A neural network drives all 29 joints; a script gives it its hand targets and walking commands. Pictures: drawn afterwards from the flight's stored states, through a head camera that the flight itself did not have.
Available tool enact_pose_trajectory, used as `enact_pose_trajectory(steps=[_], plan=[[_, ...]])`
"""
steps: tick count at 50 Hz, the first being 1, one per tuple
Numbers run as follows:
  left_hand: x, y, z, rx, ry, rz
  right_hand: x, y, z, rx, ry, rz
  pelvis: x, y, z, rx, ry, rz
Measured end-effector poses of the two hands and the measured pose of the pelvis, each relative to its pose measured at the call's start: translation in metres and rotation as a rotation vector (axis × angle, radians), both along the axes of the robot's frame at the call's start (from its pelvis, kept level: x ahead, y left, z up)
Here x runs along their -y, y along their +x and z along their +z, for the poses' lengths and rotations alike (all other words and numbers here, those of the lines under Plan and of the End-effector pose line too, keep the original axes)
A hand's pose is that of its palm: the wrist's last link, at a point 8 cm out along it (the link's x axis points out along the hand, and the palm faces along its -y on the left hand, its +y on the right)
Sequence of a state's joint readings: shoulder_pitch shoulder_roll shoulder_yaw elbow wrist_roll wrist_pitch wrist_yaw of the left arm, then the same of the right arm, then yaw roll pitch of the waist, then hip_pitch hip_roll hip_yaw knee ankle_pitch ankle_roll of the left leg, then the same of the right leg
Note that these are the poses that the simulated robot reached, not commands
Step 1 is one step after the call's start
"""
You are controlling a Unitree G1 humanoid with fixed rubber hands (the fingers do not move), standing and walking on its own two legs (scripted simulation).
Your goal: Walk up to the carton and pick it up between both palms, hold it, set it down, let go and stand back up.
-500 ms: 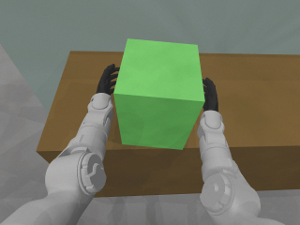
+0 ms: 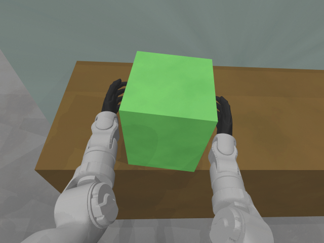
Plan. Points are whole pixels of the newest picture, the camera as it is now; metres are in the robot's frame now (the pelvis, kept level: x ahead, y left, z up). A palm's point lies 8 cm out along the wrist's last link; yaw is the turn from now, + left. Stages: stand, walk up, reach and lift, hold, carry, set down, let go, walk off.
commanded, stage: reach and lift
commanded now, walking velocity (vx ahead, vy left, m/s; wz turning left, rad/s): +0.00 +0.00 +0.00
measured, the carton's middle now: (167, 115) +0.45 -0.02 +0.04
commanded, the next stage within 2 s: none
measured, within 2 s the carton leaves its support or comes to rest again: leaves its support in 0.74 s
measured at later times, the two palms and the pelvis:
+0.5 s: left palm (111, 110) +0.43 +0.13 +0.08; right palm (223, 129) +0.38 -0.16 +0.07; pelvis +0.00 +0.00 +0.00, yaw +0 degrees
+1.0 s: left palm (113, 117) +0.40 +0.12 +0.09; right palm (230, 137) +0.36 -0.17 +0.08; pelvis -0.03 -0.01 +0.00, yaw +0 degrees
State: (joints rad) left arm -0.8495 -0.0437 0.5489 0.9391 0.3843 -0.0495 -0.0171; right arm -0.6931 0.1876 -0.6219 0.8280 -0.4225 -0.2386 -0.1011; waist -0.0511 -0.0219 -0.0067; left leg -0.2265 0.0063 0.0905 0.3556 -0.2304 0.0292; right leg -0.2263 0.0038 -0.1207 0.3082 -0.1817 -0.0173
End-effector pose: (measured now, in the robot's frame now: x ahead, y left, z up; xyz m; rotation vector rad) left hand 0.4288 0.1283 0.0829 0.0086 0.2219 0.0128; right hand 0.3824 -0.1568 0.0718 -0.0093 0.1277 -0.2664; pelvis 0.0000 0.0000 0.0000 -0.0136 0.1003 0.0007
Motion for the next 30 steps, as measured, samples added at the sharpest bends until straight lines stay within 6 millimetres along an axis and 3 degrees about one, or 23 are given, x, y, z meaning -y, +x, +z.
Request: enact_pose_trajectory(steps=[30], plan=[[-0.0005, -0.0027, 0.0022, 0.008, 0.038, 0.0, -0.0002, -0.0008, -0.0009, 0.036, -0.038, 0.013, -0.0017, -0.0003, 0.0002, -0.046, -0.01, 0.002]])
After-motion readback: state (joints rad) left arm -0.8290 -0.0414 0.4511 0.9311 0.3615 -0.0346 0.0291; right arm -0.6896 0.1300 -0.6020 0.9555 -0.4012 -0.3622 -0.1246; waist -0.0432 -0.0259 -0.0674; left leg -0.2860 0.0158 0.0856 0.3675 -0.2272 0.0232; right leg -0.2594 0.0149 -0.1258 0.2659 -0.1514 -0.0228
